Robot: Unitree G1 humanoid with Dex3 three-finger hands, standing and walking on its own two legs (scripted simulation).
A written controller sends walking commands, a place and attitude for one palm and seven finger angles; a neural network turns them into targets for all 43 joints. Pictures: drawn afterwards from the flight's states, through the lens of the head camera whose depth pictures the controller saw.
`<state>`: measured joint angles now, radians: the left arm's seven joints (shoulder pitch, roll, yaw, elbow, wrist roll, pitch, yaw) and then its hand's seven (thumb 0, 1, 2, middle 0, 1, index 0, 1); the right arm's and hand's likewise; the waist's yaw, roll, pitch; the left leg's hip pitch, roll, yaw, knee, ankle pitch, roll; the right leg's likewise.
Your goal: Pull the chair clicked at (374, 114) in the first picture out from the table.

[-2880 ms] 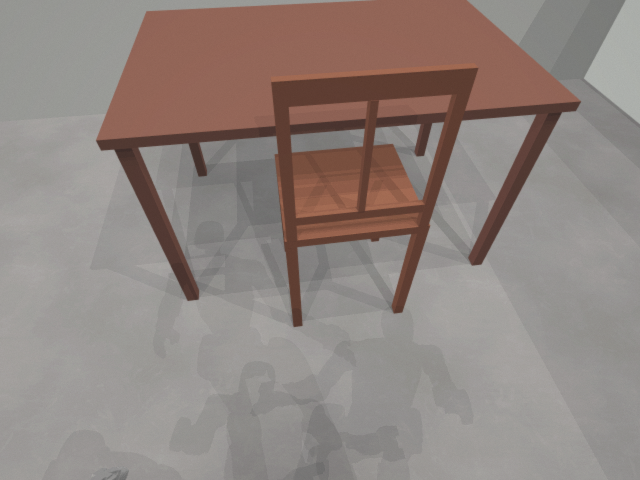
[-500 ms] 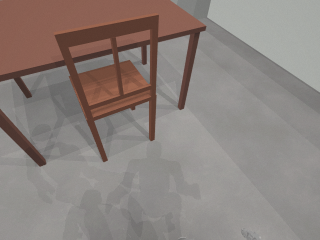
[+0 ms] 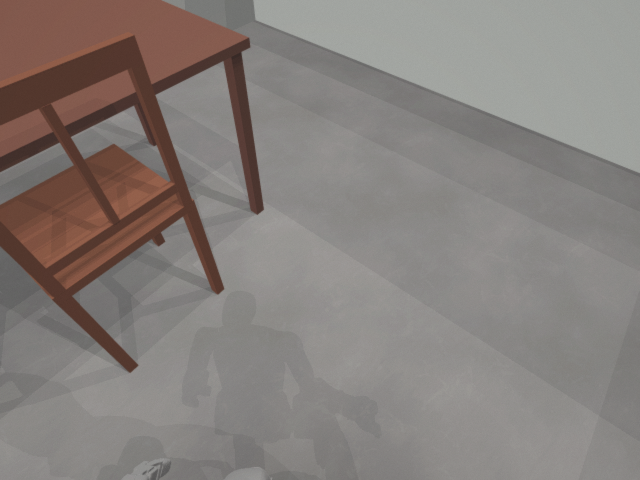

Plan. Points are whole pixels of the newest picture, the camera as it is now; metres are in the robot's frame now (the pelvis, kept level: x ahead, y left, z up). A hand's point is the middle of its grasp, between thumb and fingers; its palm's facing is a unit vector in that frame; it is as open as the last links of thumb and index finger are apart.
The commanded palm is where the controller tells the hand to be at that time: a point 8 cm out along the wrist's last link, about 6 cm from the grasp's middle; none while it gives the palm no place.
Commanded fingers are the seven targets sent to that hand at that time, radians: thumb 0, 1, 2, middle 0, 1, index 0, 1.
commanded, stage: walk to a spot facing it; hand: left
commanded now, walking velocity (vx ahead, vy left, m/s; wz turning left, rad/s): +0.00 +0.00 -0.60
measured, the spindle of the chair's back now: (84, 170) +0.65 +0.50 -0.06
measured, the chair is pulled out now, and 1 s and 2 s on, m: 0.00 0.00 0.00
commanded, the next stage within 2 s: turn to face it in 1.32 s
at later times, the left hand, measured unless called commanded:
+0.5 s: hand (244, 413) +0.23 +0.13 -0.15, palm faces -0.39 -0.90 -0.17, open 7.4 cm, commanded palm none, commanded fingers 0.00 0.90 0.90 -0.20 -0.30 -0.20 -0.30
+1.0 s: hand (267, 350) +0.34 +0.11 -0.18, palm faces -0.50 -0.85 -0.15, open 7.4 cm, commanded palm none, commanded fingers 0.00 0.90 0.90 -0.20 -0.30 -0.20 -0.30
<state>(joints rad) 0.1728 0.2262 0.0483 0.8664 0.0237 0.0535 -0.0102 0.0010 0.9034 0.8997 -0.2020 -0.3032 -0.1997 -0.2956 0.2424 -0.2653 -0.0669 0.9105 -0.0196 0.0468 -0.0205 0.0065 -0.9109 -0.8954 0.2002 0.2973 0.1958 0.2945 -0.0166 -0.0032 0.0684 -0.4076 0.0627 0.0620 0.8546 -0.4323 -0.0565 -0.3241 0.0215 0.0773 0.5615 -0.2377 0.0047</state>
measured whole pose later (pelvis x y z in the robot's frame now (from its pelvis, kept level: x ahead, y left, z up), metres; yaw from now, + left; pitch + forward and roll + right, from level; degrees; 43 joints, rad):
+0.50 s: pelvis +0.05 -0.01 +0.01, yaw -20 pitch +1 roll -1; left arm 0.13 0.22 0.07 0.91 0.03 0.05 -0.07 0.01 0.91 0.90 -0.20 -0.30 -0.19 -0.29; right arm 0.43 -0.20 -0.05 1.00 -0.04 -0.04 -0.01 0.00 -0.91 -0.89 0.21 0.30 0.20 0.30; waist -0.07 0.00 0.05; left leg -0.08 0.17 0.33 0.46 -0.35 -0.05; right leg -0.41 -0.08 -0.10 0.66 -0.34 0.01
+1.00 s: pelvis +0.22 -0.05 +0.00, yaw -35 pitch -1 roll -1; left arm 0.31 0.24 0.09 1.03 0.03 0.02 -0.03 0.01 0.91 0.90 -0.20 -0.30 -0.20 -0.29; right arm 0.24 -0.14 -0.03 0.91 -0.04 -0.08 -0.01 0.00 -0.91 -0.89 0.20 0.30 0.20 0.29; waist 0.02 -0.07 0.01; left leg -0.28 0.09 0.21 0.57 -0.26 0.04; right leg -0.45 -0.04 0.00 1.16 -0.32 -0.01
